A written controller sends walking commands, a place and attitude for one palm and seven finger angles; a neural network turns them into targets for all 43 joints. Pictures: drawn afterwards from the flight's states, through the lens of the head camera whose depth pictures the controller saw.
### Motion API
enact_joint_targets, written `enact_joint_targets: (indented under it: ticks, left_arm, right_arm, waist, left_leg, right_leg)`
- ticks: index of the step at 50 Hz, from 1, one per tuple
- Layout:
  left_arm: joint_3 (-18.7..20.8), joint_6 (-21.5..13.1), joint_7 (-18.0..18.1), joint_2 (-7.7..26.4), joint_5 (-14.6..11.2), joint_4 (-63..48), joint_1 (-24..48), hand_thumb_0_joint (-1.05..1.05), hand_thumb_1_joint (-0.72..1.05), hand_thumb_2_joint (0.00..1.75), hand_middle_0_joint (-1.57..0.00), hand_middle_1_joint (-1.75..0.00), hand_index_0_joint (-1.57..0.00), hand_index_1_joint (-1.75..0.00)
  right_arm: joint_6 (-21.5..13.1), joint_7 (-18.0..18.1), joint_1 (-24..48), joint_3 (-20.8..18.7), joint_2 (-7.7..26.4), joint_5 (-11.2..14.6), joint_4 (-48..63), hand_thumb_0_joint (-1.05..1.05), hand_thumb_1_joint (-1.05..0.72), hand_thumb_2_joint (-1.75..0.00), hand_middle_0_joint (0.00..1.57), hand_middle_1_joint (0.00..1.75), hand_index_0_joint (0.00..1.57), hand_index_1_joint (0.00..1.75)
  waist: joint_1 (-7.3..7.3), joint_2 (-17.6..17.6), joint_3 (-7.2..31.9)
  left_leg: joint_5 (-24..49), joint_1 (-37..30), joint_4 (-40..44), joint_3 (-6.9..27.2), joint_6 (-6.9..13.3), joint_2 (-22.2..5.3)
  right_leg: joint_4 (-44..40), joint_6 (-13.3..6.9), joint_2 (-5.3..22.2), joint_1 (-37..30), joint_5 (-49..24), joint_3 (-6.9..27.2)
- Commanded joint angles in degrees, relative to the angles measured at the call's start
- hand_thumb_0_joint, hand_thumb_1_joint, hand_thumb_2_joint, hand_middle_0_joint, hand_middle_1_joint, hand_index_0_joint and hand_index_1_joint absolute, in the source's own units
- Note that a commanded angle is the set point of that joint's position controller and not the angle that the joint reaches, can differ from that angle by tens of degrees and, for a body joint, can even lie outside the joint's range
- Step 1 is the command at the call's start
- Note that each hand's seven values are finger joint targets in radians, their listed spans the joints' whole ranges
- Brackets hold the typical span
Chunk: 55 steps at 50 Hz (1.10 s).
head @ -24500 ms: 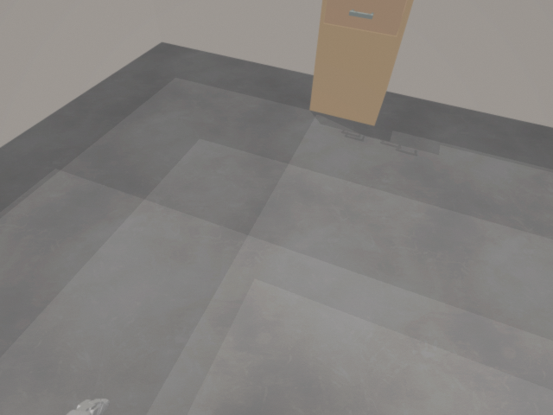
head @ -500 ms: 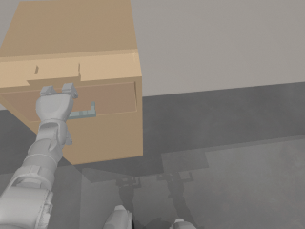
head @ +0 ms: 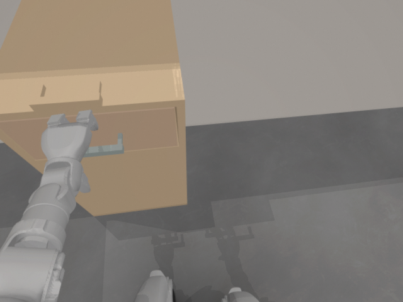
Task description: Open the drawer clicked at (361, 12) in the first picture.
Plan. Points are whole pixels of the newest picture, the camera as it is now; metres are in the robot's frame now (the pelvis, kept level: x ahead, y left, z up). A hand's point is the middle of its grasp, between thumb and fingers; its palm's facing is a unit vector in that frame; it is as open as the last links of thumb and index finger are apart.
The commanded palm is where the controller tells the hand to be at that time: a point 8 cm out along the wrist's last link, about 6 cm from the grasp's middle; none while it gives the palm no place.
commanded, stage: re-aim the fingers above the handle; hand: left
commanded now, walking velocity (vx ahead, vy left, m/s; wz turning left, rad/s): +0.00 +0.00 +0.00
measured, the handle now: (98, 144) +0.48 +0.25 -0.07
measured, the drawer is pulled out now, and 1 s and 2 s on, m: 0.00 0.00 0.00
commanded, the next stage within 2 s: lower the fingers behind the handle in 0.04 s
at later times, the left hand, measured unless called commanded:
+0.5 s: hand (79, 162) +0.41 +0.27 -0.04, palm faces -0.03 -0.05 -1.00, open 13.8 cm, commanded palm +0.40 +0.26 +0.02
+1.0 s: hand (82, 164) +0.42 +0.27 -0.06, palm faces -0.01 -0.02 -1.00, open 13.8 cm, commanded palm +0.40 +0.25 -0.02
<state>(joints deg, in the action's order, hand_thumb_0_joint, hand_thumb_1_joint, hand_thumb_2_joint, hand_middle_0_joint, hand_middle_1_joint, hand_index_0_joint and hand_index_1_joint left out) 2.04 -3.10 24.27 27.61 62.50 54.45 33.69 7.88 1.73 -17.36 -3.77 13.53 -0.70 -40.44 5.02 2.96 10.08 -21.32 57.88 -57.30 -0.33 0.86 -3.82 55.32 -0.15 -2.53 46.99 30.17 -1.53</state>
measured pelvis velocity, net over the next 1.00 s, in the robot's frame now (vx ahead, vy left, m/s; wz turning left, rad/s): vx -0.02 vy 0.01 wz -0.01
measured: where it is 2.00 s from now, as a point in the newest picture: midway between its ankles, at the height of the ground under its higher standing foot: outside the picture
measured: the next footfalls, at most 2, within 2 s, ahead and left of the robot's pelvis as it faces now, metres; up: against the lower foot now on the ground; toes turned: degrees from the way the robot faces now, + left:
none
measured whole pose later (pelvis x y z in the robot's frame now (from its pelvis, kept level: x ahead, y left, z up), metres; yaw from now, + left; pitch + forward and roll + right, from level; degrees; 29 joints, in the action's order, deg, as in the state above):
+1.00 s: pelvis -0.02 +0.01 -0.03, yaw -1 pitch +25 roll -4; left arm 1.8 -3.1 29.0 27.6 64.2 57.0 35.7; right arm 7.2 0.5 -17.6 -3.4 13.0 -2.2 -41.5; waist 4.6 3.3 11.6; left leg -23.4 68.6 -66.4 0.3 1.4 -4.0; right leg 65.1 0.3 -2.7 57.4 33.0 -1.9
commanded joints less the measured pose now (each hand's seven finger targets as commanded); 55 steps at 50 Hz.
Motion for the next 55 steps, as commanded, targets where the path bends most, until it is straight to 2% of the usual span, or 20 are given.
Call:
enact_joint_targets:
  ticks: [1,2,4,7,9,14,15,16,19,20,21,22,26,29,30,31,35,41,48,55]
  left_arm:
    - [4.9,-0.1,1.6,15.5,-0.4,-13.3,17.7,0.0,-0.5,0.3,-0.3,-1.2,-0.3,-1.2]
    - [4.7,0.2,1.2,14.5,-1.0,-11.9,14.3,0.0,-0.5,0.3,-0.3,-1.2,-0.3,-1.2]
    - [3.6,-0.2,1.1,13.6,-0.9,-12.4,15.6,0.0,-0.5,0.3,-0.3,-1.2,-0.3,-1.2]
    - [4.8,-0.9,0.9,14.7,-1.1,-13.1,13.2,0.0,-0.5,0.3,-0.3,-1.2,-0.3,-1.2]
    - [4.5,-1.4,1.2,14.0,-0.4,-12.1,12.6,0.0,-0.5,0.3,-0.3,-1.2,-0.3,-1.2]
    - [3.1,-2.5,1.8,12.7,-0.1,-10.7,15.3,0.0,-0.5,0.3,-0.3,-1.2,-0.3,-1.2]
    - [2.9,-3.1,1.9,12.5,-0.1,-12.3,18.0,0.0,-0.5,0.3,-0.3,-1.2,-0.3,-1.2]
    - [3.8,-3.8,2.2,13.6,0.5,-13.0,17.4,0.0,-0.5,0.3,-0.3,-1.2,-0.3,-1.2]
    - [4.0,-4.3,3.3,13.1,0.7,-13.5,17.2,0.0,-0.5,0.3,-0.3,-1.2,-0.3,-1.2]
    - [3.6,-4.1,3.6,12.4,0.5,-13.5,18.9,0.0,-0.5,0.3,-0.3,-1.2,-0.3,-1.2]
    - [4.6,-4.2,4.2,13.6,1.3,-14.0,19.0,0.0,-0.5,0.3,-0.3,-1.2,-0.3,-1.2]
    - [3.4,-3.4,4.7,11.8,1.2,-13.1,18.3,0.0,-0.5,0.3,-0.3,-1.2,-0.3,-1.2]
    - [5.0,-1.0,5.7,13.7,1.2,-11.2,17.7,0.0,-0.5,0.3,-0.3,-1.2,-0.3,-1.2]
    - [4.3,0.7,5.2,14.0,1.2,-9.2,18.1,0.0,-0.5,0.3,-0.3,-1.2,-0.3,-1.2]
    - [4.3,0.8,4.7,14.1,0.9,-9.4,19.2,0.0,-0.5,0.3,-0.3,-1.2,-0.3,-1.2]
    - [4.8,0.6,4.7,15.3,1.5,-9.5,19.9,0.0,-0.5,0.3,-0.3,-1.2,-0.3,-1.2]
    - [3.8,-0.8,3.6,13.9,0.8,-9.2,20.6,0.0,-0.5,0.3,-0.3,-1.2,-0.3,-1.2]
    - [3.8,-2.4,4.7,13.0,1.6,-8.3,19.7,0.0,-0.5,0.3,-0.3,-1.2,-0.3,-1.2]
    - [1.7,0.5,5.6,11.0,1.3,-5.5,21.3,0.0,-0.5,0.3,-0.3,-1.2,-0.3,-1.2]
    - [2.2,1.6,3.2,12.4,0.6,-1.1,19.3,0.0,-0.5,0.3,-0.3,-1.2,-0.3,-1.2]
  right_arm:
    - [-0.7,0.6,-6.4,-2.9,8.8,0.0,3.8,0.0,-0.9,-0.9,0.2,0.3,0.2,0.3]
    - [-0.6,0.6,-6.1,-2.8,8.9,-0.2,4.0,0.0,-0.9,-0.9,0.2,0.3,0.2,0.3]
    - [-0.5,0.7,-5.8,-2.8,8.8,-0.1,4.0,0.0,-0.9,-0.9,0.2,0.3,0.2,0.3]
    - [-0.5,0.8,-5.5,-2.8,8.9,-0.1,4.3,0.0,-0.9,-0.9,0.2,0.3,0.2,0.3]
    - [-0.3,0.8,-5.3,-2.9,8.8,0.0,4.2,0.0,-0.9,-0.9,0.2,0.3,0.2,0.3]
    - [-0.6,0.6,-5.5,-3.0,8.9,-0.2,3.8,0.0,-0.9,-0.9,0.2,0.3,0.2,0.3]
    - [-0.9,0.6,-5.5,-3.2,8.7,-0.3,3.6,0.0,-0.9,-0.9,0.2,0.3,0.2,0.3]
    - [-0.9,0.6,-5.3,-3.2,8.8,-0.3,3.9,0.0,-0.9,-0.9,0.2,0.3,0.2,0.3]
    - [-1.1,0.4,-5.3,-3.3,8.6,-0.7,3.6,0.0,-0.9,-0.9,0.2,0.3,0.2,0.3]
    - [-1.2,0.3,-5.4,-3.3,8.6,-0.9,3.4,0.0,-0.9,-0.9,0.2,0.3,0.2,0.3]
    - [-1.3,0.3,-5.3,-3.4,8.8,-1.0,3.4,0.0,-0.9,-0.9,0.2,0.3,0.2,0.3]
    - [-1.4,0.1,-5.4,-3.4,8.7,-1.2,3.3,0.0,-0.9,-0.9,0.2,0.3,0.2,0.3]
    - [-1.0,-0.3,-5.4,-3.1,9.0,-1.2,3.4,0.0,-0.9,-0.9,0.2,0.3,0.2,0.3]
    - [-0.7,-0.3,-5.5,-2.7,9.1,-1.2,3.5,0.0,-0.9,-0.9,0.2,0.3,0.2,0.3]
    - [-0.8,-0.3,-5.4,-2.5,9.2,-1.2,3.5,0.0,-0.9,-0.9,0.2,0.3,0.2,0.3]
    - [-0.8,-0.1,-5.4,-2.5,9.3,-1.0,3.5,0.0,-0.9,-0.9,0.2,0.3,0.2,0.3]
    - [-1.4,0.3,-5.8,-2.4,9.0,-1.2,3.2,0.0,-0.9,-0.9,0.2,0.3,0.2,0.3]
    - [-1.8,-0.1,-6.1,-2.6,9.0,-1.5,2.9,0.0,-0.9,-0.9,0.2,0.3,0.2,0.3]
    - [-1.8,-0.6,-6.6,-2.6,9.3,-1.5,2.6,0.0,-0.9,-0.9,0.2,0.3,0.2,0.3]
    - [-1.7,-0.4,-6.4,-1.8,9.5,-1.3,3.0,0.0,-0.9,-0.9,0.2,0.3,0.2,0.3]
  waist:
    - [-1.36,5.3,26.8]
    - [-1.54,4.4,23.6]
    - [-0.56,2.4,22.1]
    - [-1.41,2.7,21.5]
    - [-0.97,0.8,20.0]
    - [0.22,1.1,18.2]
    - [0.79,1.9,18.9]
    - [-0.29,3.5,21.4]
    - [-0.36,5.0,22.5]
    - [0.38,4.3,22.7]
    - [-0.32,5.4,24.1]
    - [-0.09,6.2,23.2]
    - [-0.59,4.6,25.4]
    - [-0.43,3.4,23.8]
    - [-0.47,5.3,24.1]
    - [-0.32,4.4,24.7]
    - [0.43,4.2,23.5]
    - [-0.01,5.6,23.7]
    - [1.12,3.3,23.4]
    - [0.71,1.4,21.5]
  left_leg:
    - [22.9,-32.2,4.2,0.0,1.6,3.2]
    - [22.2,-30.9,4.6,-0.3,1.7,3.3]
    - [20.3,-29.2,4.8,-0.4,1.9,3.3]
    - [20.3,-28.7,5.1,-0.7,2.0,3.5]
    - [19.1,-26.9,4.8,-0.6,2.1,3.5]
    - [16.0,-25.5,3.7,0.1,2.0,3.3]
    - [16.5,-26.3,3.3,0.4,2.0,3.2]
    - [16.9,-27.3,2.9,0.5,1.8,3.2]
    - [18.0,-27.9,1.5,1.0,1.5,3.0]
    - [18.2,-27.6,1.1,1.4,1.6,3.0]
    - [18.4,-28.4,0.8,1.6,1.3,2.7]
    - [18.8,-28.8,0.7,1.8,1.2,2.7]
    - [18.5,-27.5,0.1,1.4,1.3,2.8]
    - [16.3,-24.7,0.1,1.1,1.4,3.0]
    - [16.2,-25.0,0.3,1.3,1.3,2.9]
    - [15.7,-25.5,0.1,1.5,1.3,2.7]
    - [14.2,-24.2,-0.4,1.9,1.5,2.6]
    - [13.4,-23.0,-2.0,2.3,1.2,2.3]
    - [10.0,-20.5,-2.7,2.3,1.3,2.4]
    - [7.9,-16.3,-3.7,1.9,1.6,2.6]
  right_leg:
    - [-7.6,-1.5,-3.1,-2.3,-25.2,-0.8]
    - [-8.0,-1.7,-3.2,-2.9,-24.9,-1.0]
    - [-8.7,-1.3,-3.1,-2.9,-24.5,-0.7]
    - [-8.7,-1.4,-3.0,-4.4,-25.4,-0.5]
    - [-8.7,-1.3,-2.9,-3.6,-24.7,-0.5]
    - [-7.8,-1.5,-2.9,0.9,-20.3,-0.7]
    - [-7.5,-1.5,-2.7,1.8,-20.1,-0.7]
    - [-6.7,-1.5,-2.8,2.6,-19.6,-0.6]
    - [-5.2,-1.9,-3.0,4.6,-19.4,-1.0]
    - [-4.6,-1.9,-2.9,5.5,-18.9,-1.2]
    - [-3.9,-1.8,-3.0,6.9,-18.4,-1.4]
    - [-3.7,-2.1,-3.2,7.6,-18.1,-1.7]
    - [-3.2,-1.7,-3.2,6.5,-18.8,-1.5]
    - [-3.4,-1.7,-3.2,5.6,-18.1,-1.5]
    - [-3.2,-1.8,-3.1,6.1,-17.5,-1.5]
    - [-3.1,-1.6,-3.1,6.9,-17.0,-1.4]
    - [-2.7,-1.8,-3.1,8.3,-15.3,-1.5]
    - [-0.7,-1.9,-3.2,12.5,-13.8,-1.8]
    - [-0.3,-1.6,-3.2,13.8,-11.5,-1.9]
    - [0.5,-1.7,-3.1,13.3,-10.8,-1.5]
